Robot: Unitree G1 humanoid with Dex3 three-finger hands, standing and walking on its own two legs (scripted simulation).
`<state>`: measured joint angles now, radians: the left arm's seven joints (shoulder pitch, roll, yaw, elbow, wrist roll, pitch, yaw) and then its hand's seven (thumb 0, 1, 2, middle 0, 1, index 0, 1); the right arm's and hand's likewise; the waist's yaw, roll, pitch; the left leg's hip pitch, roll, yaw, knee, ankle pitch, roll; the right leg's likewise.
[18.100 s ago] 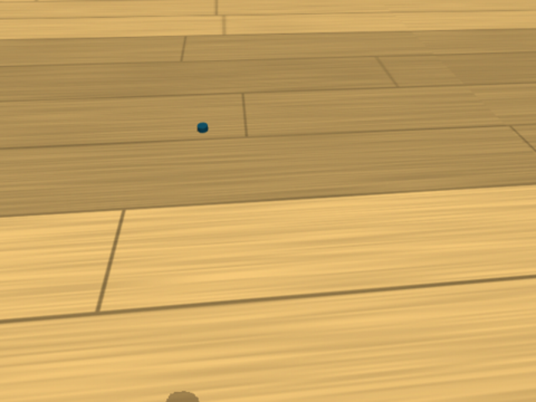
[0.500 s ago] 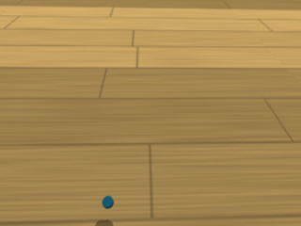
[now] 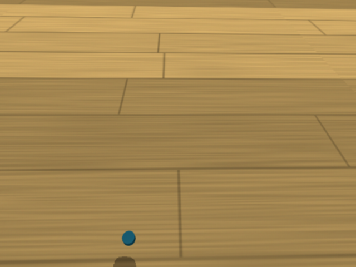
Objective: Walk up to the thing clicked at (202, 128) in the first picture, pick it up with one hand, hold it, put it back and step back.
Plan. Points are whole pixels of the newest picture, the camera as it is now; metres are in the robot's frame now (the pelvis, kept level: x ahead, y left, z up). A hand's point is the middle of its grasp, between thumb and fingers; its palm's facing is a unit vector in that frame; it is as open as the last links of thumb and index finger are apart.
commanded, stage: stand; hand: left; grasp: from above
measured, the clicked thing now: (128, 238) +0.43 +0.25 -0.77
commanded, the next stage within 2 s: rise first in 0.74 s
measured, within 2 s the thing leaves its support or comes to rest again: neither
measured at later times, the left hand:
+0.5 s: hand out of the picture +0.07 +0.25 -0.16, palm faces -0.02 -0.94 -0.35, open 7.4 cm
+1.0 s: hand out of the picture +0.13 +0.25 -0.16, palm faces +0.04 -0.95 -0.32, open 8.1 cm
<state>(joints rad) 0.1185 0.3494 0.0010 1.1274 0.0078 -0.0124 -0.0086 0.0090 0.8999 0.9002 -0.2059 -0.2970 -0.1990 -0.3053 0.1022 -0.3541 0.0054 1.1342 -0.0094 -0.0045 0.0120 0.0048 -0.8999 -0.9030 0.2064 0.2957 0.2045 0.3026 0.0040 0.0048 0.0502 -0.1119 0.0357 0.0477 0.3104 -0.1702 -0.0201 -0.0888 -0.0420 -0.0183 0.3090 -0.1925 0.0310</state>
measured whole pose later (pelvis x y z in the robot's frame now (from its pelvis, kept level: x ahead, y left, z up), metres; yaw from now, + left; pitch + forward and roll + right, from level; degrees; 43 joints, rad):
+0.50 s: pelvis +0.01 +0.00 +0.00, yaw +0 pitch -1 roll +0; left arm 0.12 0.35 0.00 1.13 0.01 -0.01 -0.01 0.01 0.90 0.90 -0.21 -0.30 -0.20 -0.31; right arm 0.10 -0.35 0.01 1.13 -0.01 0.00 0.01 0.00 -0.90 -0.90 0.21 0.30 0.20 0.30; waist 0.00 0.01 0.05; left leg -0.11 0.03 0.04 0.31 -0.18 -0.02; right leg -0.08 -0.04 -0.02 0.31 -0.20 0.03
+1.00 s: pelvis -0.01 +0.00 -0.01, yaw +1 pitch +3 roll +0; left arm -0.03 0.33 0.11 1.10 0.04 -0.03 -0.02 0.01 0.71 0.94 -0.19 -0.48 -0.17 -0.50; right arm 0.18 -0.30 -0.01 0.87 0.03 -0.03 -0.03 0.01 -0.91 -0.91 0.20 0.30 0.20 0.30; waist -0.01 0.00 0.06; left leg -0.30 0.04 0.02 0.47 -0.22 -0.02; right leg -0.27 -0.04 -0.04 0.46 -0.25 0.02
